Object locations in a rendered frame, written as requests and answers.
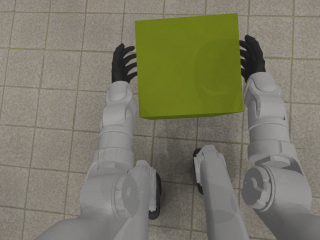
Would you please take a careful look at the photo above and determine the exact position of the robot right upper arm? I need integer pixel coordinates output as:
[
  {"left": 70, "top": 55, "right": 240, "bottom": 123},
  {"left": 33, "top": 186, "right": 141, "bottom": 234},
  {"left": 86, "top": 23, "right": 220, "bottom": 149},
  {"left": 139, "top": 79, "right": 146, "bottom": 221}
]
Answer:
[{"left": 241, "top": 164, "right": 320, "bottom": 240}]

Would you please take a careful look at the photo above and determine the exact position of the left robot thigh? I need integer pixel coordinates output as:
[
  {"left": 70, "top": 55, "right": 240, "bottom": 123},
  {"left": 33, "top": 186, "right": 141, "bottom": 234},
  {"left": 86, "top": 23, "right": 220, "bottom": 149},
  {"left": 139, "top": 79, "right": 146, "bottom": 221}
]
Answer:
[{"left": 113, "top": 165, "right": 157, "bottom": 240}]

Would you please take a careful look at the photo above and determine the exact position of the robot right hand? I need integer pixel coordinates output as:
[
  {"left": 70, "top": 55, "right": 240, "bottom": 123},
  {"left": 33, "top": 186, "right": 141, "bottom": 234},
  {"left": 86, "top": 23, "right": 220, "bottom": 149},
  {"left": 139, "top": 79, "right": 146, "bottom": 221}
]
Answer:
[{"left": 239, "top": 35, "right": 266, "bottom": 83}]

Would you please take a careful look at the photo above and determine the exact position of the right robot forearm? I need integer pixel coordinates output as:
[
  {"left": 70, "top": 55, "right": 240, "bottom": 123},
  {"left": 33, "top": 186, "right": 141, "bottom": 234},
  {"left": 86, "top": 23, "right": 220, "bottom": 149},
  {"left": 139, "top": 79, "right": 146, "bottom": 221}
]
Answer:
[{"left": 244, "top": 72, "right": 312, "bottom": 203}]

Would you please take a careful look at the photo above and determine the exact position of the robot left upper arm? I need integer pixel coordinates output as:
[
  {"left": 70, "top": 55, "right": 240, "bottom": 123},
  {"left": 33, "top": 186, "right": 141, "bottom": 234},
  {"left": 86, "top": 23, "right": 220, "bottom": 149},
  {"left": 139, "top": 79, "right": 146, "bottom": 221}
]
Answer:
[{"left": 34, "top": 172, "right": 140, "bottom": 240}]

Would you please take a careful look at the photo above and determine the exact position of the robot left foot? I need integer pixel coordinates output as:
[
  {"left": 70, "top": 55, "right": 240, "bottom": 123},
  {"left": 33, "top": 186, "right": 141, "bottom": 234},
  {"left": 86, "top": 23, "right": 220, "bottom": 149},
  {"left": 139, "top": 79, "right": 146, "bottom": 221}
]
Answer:
[{"left": 148, "top": 173, "right": 161, "bottom": 220}]

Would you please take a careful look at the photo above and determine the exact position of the robot left hand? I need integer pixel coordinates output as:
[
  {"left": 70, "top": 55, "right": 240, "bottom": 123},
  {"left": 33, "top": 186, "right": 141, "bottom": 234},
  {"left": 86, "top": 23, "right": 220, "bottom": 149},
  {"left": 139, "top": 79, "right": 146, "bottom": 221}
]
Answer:
[{"left": 111, "top": 43, "right": 138, "bottom": 83}]

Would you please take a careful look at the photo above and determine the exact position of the carton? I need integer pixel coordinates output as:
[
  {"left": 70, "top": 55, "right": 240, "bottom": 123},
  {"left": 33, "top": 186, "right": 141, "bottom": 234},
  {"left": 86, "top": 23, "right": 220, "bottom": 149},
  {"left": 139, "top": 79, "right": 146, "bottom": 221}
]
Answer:
[{"left": 134, "top": 13, "right": 244, "bottom": 120}]

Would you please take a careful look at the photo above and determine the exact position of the left robot forearm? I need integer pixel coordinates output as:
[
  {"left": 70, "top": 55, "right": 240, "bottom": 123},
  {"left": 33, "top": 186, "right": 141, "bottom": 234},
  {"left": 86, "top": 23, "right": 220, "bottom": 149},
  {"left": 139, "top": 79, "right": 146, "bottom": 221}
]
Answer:
[{"left": 79, "top": 81, "right": 138, "bottom": 207}]

